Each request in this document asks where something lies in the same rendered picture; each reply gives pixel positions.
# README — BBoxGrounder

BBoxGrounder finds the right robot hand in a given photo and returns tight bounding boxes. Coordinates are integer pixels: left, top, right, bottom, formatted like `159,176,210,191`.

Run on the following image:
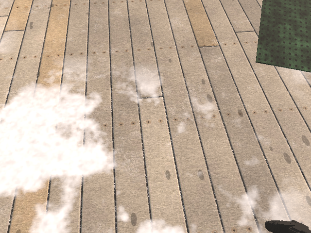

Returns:
264,219,311,233

